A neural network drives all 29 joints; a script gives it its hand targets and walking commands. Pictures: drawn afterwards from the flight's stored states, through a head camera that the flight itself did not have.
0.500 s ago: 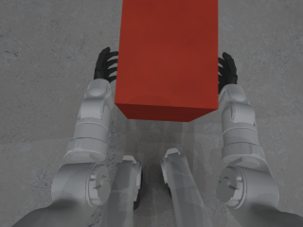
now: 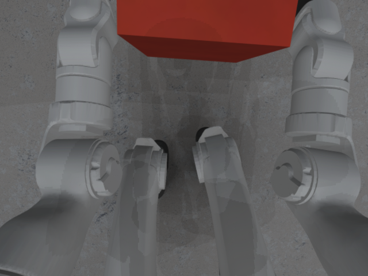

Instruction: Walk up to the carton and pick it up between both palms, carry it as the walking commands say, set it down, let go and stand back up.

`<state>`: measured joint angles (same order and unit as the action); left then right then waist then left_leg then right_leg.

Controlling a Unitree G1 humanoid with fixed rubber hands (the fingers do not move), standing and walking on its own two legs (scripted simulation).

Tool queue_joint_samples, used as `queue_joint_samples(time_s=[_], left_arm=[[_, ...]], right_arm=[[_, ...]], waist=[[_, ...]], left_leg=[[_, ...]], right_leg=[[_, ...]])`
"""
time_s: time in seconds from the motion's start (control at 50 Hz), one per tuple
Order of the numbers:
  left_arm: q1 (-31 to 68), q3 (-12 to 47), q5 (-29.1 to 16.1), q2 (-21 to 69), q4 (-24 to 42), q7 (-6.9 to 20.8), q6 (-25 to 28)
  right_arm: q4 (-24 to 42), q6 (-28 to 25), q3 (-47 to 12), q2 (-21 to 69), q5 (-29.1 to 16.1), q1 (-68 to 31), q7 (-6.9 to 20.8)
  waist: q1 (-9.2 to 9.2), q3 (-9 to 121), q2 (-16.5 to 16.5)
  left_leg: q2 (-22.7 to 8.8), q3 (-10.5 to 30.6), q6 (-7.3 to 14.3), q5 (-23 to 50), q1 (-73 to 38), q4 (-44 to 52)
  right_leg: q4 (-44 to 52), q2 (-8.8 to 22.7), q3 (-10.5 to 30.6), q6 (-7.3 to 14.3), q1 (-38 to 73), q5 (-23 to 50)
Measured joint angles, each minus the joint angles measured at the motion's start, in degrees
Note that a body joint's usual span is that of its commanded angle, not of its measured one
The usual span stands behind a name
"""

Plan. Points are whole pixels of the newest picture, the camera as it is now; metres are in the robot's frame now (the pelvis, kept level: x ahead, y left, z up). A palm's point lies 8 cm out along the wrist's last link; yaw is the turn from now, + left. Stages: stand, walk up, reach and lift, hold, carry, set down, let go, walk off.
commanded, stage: set down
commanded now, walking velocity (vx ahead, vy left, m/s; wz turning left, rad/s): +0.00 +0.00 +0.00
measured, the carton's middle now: out of the picture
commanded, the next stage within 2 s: none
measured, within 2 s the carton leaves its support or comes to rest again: rests again in 1.50 s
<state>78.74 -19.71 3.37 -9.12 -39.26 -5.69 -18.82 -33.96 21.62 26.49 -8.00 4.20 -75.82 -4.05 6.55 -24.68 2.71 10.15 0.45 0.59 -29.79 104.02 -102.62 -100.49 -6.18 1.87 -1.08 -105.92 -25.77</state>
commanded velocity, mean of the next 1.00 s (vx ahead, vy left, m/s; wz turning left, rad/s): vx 0.00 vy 0.00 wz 0.00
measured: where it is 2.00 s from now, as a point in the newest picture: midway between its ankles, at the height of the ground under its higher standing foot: (184, 173)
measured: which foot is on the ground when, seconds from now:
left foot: down 0.00-1.00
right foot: down 0.00-1.00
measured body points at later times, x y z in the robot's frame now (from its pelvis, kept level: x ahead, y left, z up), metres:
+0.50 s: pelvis -0.01 -0.01 -0.06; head +0.37 -0.04 +0.17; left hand +0.61 +0.07 -0.20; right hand +0.55 -0.24 -0.20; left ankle +0.12 +0.09 -0.46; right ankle +0.14 -0.11 -0.46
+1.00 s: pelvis +0.02 +0.00 -0.10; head +0.41 -0.04 +0.11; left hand +0.62 +0.06 -0.28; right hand +0.56 -0.25 -0.28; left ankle +0.12 +0.09 -0.46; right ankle +0.14 -0.10 -0.46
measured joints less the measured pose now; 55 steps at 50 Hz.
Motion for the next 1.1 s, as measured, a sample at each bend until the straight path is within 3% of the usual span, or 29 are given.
queue_joint_samples(time_s=[0.04, 0.22, 0.38, 0.54, 0.66, 0.74, 0.86, 0.98, 1.02, 1.1], left_arm=[[3.4, 0.8, -0.7, -1.4, 1.1, 0.0, -0.4], [2.7, 5.6, -3.6, -3.0, 1.6, -1.8, -4.2], [9.7, 0.3, 1.4, -4.2, -9.8, 0.6, -1.5], [13.2, -1.4, 2.8, -5.0, -10.0, 2.0, -1.3], [9.6, 5.0, -2.7, -5.0, -5.5, -1.1, -1.8], [9.3, 8.7, -6.0, -6.6, -6.3, -2.7, -1.8], [15.6, 7.3, -2.3, -6.8, -15.0, -1.9, 0.3], [13.0, 8.7, -4.8, -6.6, -12.6, -2.6, 1.1], [12.1, 8.7, -5.2, -6.6, -12.8, -2.4, 1.2], [9.8, 11.0, -7.6, -7.5, -11.5, -2.7, 1.5]], right_arm=[[2.0, 0.6, 0.1, -0.7, -0.6, -2.9, -0.3], [4.3, 5.5, -3.0, -2.3, -5.1, -1.3, -3.2], [-8.0, 3.1, -1.6, -3.8, -1.1, -9.7, -2.3], [-6.9, 1.2, 1.2, -2.3, 1.5, -10.9, -1.6], [-1.7, 3.1, -1.6, -3.7, -2.9, -7.6, -2.3], [-4.1, 2.1, -2.9, -4.5, -4.5, -7.8, -2.8], [-11.7, -0.3, -2.3, -6.9, -2.7, -12.2, -1.4], [-9.4, -2.3, -3.2, -6.0, -5.3, -8.5, -2.5], [-9.3, -2.3, -3.6, -5.6, -6.1, -7.5, -3.1], [-8.1, -1.6, -5.0, -5.2, -7.6, -6.5, -4.1]], waist=[[0.31, -6.5, -0.2], [0.67, -5.6, -1.2], [0.35, -2.6, -1.4], [0.10, -5.3, -0.7], [-0.27, -5.6, 0.8], [0.72, -5.5, -0.9], [0.99, -5.1, -0.9], [-0.06, -5.4, -1.2], [-0.03, -5.3, -1.2], [-0.20, -5.4, -0.8]], left_leg=[[0.1, 0.0, 0.0, -0.2, -1.7, -1.3], [-0.6, -1.9, -0.1, -1.5, 2.7, -5.9], [-0.7, -1.5, -0.8, -1.0, 6.6, -8.1], [-0.1, -1.4, -0.8, -1.6, 11.1, -11.9], [0.0, -1.7, 0.0, -3.0, 15.0, -15.1], [-0.4, -2.3, 0.1, -4.4, 14.7, -17.0], [-0.6, -1.9, 0.7, -5.4, 16.0, -18.6], [-1.1, -2.6, 1.5, -6.7, 15.6, -20.4], [-0.9, -2.8, 1.1, -7.1, 15.6, -20.8], [-0.6, -2.8, 0.4, -6.7, 16.0, -21.4]], right_leg=[[-1.1, 0.0, -0.2, -0.1, 1.8, -0.1], [-6.4, -0.7, 0.6, 0.2, -3.5, -0.7], [-8.3, -0.6, -0.4, 0.5, -7.4, 0.0], [-11.8, 0.2, -1.4, 0.6, -11.5, -0.9], [-14.6, 0.7, -2.0, 0.2, -15.0, -2.4], [-16.3, 0.8, -2.0, 0.6, -14.9, -1.2], [-17.9, 1.2, -3.0, 0.8, -15.9, -5.0], [-19.9, 1.4, -3.2, 1.5, -16.0, -6.2], [-20.5, 1.7, -3.2, 2.9, -16.3, -5.3], [-21.3, 2.0, -3.2, 1.8, -16.4, -6.2]])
